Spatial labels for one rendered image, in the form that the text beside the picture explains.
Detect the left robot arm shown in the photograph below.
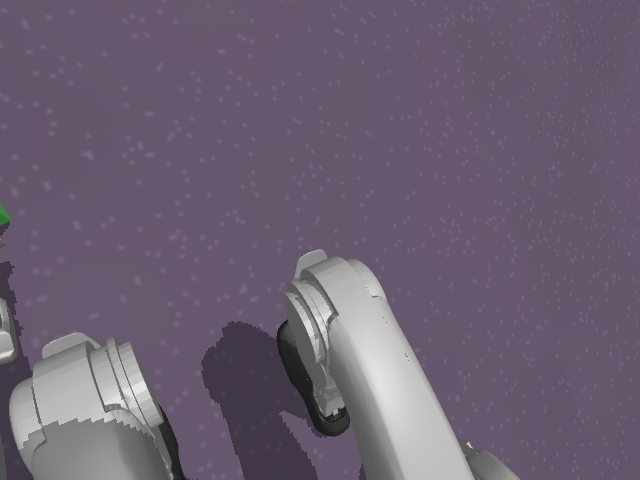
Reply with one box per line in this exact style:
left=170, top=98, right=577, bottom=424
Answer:
left=0, top=297, right=18, bottom=480

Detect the right robot foot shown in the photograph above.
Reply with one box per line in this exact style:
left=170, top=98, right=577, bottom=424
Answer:
left=277, top=320, right=350, bottom=437

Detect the cube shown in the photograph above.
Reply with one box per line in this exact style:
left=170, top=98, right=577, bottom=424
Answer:
left=0, top=203, right=12, bottom=225

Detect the left robot foot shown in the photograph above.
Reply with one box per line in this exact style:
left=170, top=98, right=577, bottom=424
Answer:
left=158, top=405, right=186, bottom=480

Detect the right robot hand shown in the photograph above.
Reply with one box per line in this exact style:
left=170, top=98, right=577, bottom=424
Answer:
left=455, top=435, right=521, bottom=480

